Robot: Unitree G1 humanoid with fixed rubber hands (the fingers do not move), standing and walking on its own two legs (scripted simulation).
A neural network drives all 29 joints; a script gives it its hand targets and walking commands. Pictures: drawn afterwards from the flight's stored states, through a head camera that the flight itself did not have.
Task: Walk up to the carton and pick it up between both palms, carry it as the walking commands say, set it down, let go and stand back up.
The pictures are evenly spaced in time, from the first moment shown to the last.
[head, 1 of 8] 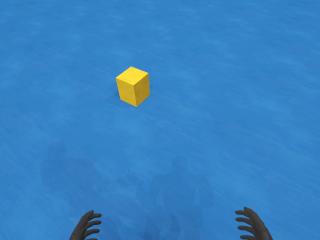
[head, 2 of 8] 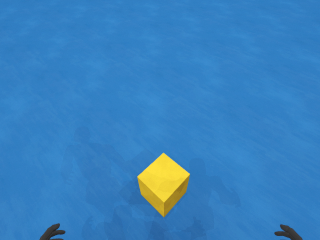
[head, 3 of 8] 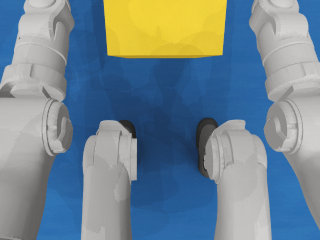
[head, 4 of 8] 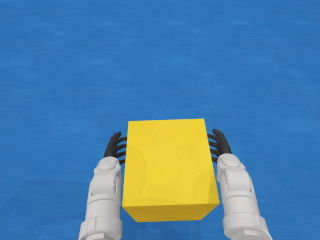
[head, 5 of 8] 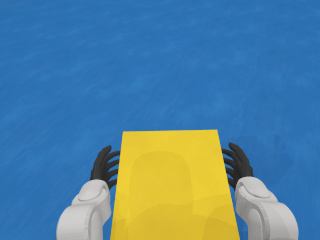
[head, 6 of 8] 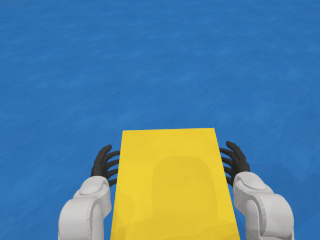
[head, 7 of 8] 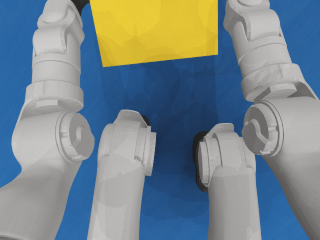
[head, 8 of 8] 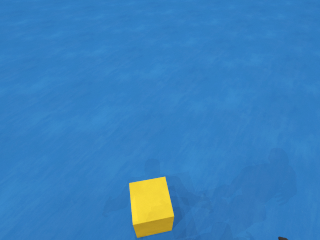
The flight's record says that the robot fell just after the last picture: no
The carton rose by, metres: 0.67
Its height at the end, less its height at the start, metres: +0.00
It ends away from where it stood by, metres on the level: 1.44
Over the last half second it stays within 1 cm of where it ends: yes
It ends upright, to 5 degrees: yes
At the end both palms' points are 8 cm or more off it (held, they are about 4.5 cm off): yes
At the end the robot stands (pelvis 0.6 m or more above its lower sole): yes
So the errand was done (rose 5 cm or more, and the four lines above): yes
